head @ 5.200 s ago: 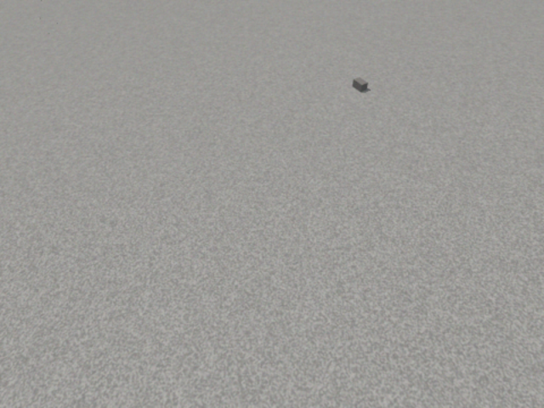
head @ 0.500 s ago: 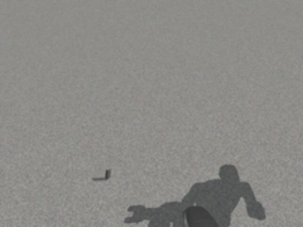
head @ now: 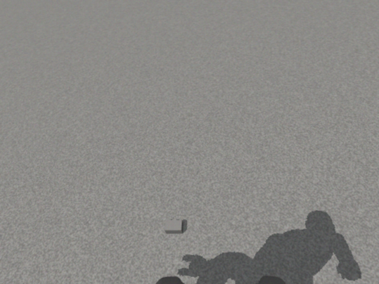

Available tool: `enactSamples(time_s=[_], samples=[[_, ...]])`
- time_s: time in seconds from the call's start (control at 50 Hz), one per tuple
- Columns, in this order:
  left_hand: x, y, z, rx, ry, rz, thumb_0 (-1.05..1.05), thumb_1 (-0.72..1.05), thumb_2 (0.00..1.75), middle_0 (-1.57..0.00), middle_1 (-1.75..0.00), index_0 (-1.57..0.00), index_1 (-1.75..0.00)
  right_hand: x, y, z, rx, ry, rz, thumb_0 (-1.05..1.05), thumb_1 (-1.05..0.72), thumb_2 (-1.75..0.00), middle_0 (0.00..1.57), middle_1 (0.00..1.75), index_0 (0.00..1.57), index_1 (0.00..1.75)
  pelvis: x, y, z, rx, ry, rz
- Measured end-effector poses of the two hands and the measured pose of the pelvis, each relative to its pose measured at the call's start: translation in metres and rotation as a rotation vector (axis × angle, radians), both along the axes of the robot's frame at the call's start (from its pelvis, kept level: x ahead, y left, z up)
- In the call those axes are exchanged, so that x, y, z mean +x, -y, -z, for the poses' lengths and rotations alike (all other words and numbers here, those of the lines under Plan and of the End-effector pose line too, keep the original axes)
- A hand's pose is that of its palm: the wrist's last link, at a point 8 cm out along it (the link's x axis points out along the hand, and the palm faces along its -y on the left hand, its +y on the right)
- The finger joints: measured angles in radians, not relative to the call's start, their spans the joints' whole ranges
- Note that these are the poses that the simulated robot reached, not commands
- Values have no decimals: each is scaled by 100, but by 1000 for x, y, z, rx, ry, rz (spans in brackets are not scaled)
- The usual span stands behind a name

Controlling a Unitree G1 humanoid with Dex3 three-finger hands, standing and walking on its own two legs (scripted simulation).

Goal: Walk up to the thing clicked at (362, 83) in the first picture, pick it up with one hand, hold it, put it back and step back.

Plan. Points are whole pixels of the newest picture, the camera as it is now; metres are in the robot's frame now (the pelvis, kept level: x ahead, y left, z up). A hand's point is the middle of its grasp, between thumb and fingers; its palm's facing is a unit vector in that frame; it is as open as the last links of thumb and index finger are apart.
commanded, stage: walk up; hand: left
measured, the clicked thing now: (174, 226) +0.49 +0.22 -0.71
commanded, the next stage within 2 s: none
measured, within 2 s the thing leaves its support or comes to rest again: neither
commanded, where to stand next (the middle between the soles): +0.08 -0.04 m, yaw -2 degrees
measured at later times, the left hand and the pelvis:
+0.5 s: hand (102, 268) +0.18 +0.28 -0.14, palm faces -0.10 -0.93 -0.36, open 7.4 cm; pelvis +0.04 +0.02 +0.00, yaw -2 degrees
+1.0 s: hand out of the picture +0.12 +0.23 -0.12, palm faces -0.07 -0.93 -0.36, open 7.4 cm; pelvis +0.03 -0.02 +0.02, yaw -3 degrees
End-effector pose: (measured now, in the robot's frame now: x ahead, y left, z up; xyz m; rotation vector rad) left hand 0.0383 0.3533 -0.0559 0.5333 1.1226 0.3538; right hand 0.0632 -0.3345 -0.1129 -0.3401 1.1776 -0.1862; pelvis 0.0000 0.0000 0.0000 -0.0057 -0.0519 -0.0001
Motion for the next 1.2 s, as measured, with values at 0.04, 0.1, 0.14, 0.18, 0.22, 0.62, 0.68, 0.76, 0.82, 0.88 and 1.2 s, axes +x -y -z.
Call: enactSamples(time_s=[0.04, 0.1, 0.14, 0.18, 0.22, 0.62, 0.68, 0.76, 0.82, 0.88, 1.2], samples=[[10, -20, 17, -17, -8, -7, 0, 89, 90, -21, -30, -21, -30, -3, -14, 0, -40, 2, 18, 0, -90, -89, 20, 30, 20, 30, 4, -16, 8, 34, 15, 7], [25, -30, 36, -73, -33, -26, 1, 90, 90, -21, -30, -20, -30, -11, -36, -6, -63, -12, 41, 0, -90, -89, 20, 30, 20, 30, 14, -33, 8, 15, 9, 10], [37, -29, 44, -120, -48, -14, 1, 90, 90, -21, -30, -20, -30, -12, -49, -13, -69, -32, 53, 0, -90, -89, 20, 30, 20, 30, 21, -39, 2, 3, -1, 13], [47, -26, 51, -163, -61, -4, 1, 90, 90, -21, -30, -20, -30, -11, -59, -22, -75, -35, 54, 0, -90, -89, 20, 30, 20, 30, 26, -42, -2, 3, -11, 21], [57, -20, 56, -198, -80, 3, 1, 90, 90, -21, -30, -20, -30, -8, -64, -29, -86, -37, 51, 1, -90, -89, 21, 30, 21, 30, 31, -45, -6, 0, -19, 23], [150, 45, 34, -223, 47, 133, 0, 90, 90, -21, -30, -21, -30, 18, -16, -18, -111, -6, 95, 1, -90, -89, 20, 30, 20, 30, 44, -14, -7, 24, -14, 52], [152, 44, 37, -221, 63, 129, 0, 90, 90, -21, -30, -21, -30, 22, -19, -13, -100, 27, 79, 0, -90, -89, 20, 30, 20, 30, 41, -13, -2, 37, -1, 54], [143, 51, 35, -227, 57, 99, 0, 90, 90, -21, -30, -20, -30, 19, -21, -12, -68, 22, 56, 0, -90, -89, 20, 30, 21, 30, 37, -3, -5, 30, 3, 54], [128, 56, 35, -224, 40, 81, 0, 90, 90, -21, -30, -20, -30, 20, -14, -11, -52, 9, 47, 0, -90, -89, 21, 30, 21, 30, 33, 9, -7, 18, 1, 61], [106, 63, 34, -220, -9, 64, 0, 90, 90, -21, -30, -20, -30, 23, -6, -12, -39, 6, 50, 1, -90, -89, 21, 30, 21, 30, 29, 17, -11, 25, -2, 52], [89, 84, 28, -280, -63, 13, 1, 90, 90, -21, -30, -21, -30, 23, -5, -24, -16, -66, 50, 1, -90, -89, 20, 30, 20, 30, 33, 19, -32, 18, -8, 39]])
